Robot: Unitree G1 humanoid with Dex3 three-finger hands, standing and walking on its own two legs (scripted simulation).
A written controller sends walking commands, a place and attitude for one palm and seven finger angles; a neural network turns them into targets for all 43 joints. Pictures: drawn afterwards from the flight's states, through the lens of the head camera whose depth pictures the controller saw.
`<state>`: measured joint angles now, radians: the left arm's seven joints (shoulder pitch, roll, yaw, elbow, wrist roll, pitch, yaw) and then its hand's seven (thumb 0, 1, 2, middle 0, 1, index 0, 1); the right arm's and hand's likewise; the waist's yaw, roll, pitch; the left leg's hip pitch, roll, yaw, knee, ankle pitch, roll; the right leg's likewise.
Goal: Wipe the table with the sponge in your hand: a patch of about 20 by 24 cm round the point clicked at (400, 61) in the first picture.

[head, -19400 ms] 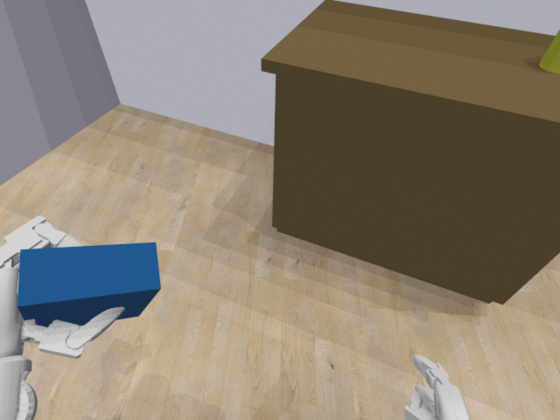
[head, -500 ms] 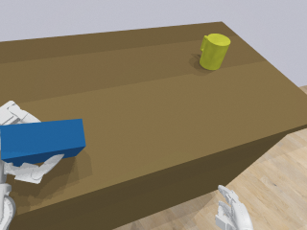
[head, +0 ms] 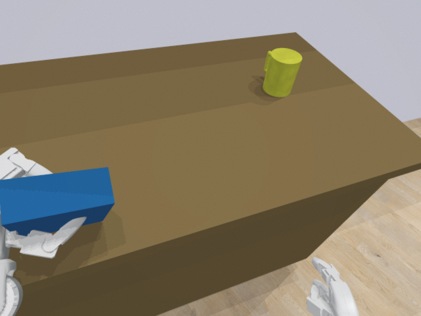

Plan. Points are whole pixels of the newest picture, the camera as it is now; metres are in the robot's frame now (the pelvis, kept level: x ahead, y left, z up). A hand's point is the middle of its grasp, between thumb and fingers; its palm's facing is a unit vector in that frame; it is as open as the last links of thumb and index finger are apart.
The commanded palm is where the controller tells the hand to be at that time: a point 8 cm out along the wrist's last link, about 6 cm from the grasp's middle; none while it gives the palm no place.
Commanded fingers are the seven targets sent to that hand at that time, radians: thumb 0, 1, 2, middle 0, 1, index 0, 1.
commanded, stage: shuffle to correct the standing spot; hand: left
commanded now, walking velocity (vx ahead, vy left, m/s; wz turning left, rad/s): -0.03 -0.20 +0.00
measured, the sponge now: (76, 202) +0.23 +0.22 +0.15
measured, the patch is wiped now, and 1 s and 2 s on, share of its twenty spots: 0.00 0.00 0.00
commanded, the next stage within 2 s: none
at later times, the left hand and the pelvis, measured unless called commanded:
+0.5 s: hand (76, 207) +0.22 +0.21 +0.17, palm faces +0.40 -0.85 -0.34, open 9.1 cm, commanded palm +0.16 +0.24 +0.17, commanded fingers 0.00 0.10 1.30 -1.20 -1.60 -1.20 -1.60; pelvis +0.00 -0.04 +0.00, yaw +0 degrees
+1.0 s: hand (102, 204) +0.22 +0.18 +0.17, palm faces +0.36 -0.85 -0.39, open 9.1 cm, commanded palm +0.16 +0.21 +0.17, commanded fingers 0.00 0.10 1.30 -1.20 -1.60 -1.20 -1.60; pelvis +0.00 -0.07 -0.01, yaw +0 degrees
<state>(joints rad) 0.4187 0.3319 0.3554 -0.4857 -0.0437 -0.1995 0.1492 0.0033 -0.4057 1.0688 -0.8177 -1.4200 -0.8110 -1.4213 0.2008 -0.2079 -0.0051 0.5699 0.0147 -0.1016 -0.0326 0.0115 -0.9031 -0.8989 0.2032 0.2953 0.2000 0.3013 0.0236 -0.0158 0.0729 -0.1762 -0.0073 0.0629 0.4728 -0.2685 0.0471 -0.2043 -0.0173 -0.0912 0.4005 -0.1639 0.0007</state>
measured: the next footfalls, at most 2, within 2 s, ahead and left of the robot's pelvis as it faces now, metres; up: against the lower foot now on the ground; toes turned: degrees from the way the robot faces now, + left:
none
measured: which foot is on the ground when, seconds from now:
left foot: down 0.00-1.00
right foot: down 0.00-1.00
